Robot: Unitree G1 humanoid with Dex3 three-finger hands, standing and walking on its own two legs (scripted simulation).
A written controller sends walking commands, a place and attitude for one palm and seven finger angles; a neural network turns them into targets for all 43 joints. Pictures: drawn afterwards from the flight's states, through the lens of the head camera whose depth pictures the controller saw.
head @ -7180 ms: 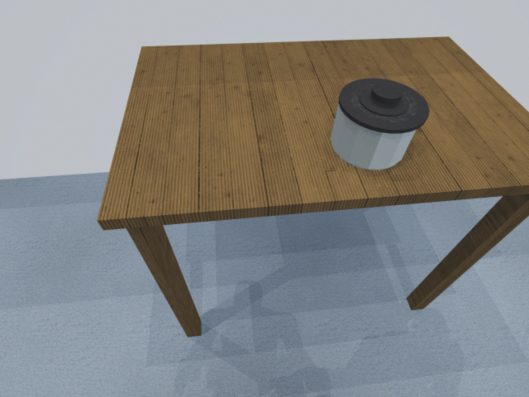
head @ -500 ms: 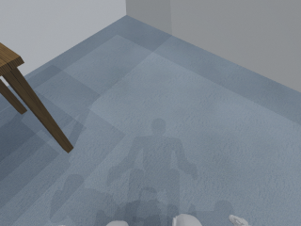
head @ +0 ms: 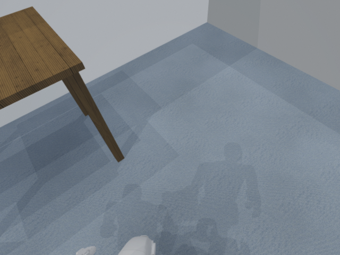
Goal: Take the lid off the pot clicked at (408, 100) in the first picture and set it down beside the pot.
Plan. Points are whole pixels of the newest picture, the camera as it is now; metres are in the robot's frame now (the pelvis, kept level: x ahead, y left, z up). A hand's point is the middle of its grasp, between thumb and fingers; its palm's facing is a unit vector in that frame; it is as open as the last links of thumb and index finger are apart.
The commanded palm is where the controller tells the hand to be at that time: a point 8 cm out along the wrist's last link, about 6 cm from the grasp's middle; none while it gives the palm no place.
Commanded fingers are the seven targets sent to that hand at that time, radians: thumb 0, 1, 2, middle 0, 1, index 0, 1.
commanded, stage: turn to face it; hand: left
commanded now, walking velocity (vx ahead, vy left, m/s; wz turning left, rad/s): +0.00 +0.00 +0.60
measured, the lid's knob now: out of the picture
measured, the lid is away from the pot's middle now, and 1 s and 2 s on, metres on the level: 0.00 0.00 0.00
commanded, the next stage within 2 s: take the last steps up to it in 0.98 s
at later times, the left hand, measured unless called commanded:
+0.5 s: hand out of the picture +0.07 +0.26 -0.15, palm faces +0.33 -0.90 -0.30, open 7.4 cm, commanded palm none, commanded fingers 0.00 0.90 0.90 -0.20 -0.30 -0.20 -0.30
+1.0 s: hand out of the picture -0.04 +0.17 -0.18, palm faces +0.58 -0.78 -0.24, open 7.4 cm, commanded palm none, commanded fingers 0.00 0.90 0.90 -0.20 -0.30 -0.20 -0.30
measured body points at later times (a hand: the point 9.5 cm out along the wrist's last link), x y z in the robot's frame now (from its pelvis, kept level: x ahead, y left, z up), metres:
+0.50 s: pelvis +0.03 +0.01 +0.00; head +0.08 +0.02 +0.44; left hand +0.05 +0.30 -0.13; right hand +0.19 -0.21 -0.15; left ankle +0.00 +0.13 -0.74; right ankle +0.07 -0.14 -0.70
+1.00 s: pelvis +0.05 -0.01 -0.01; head +0.10 +0.03 +0.43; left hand -0.07 +0.22 -0.16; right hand +0.29 -0.16 -0.15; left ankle -0.03 +0.08 -0.74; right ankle +0.09 -0.12 -0.74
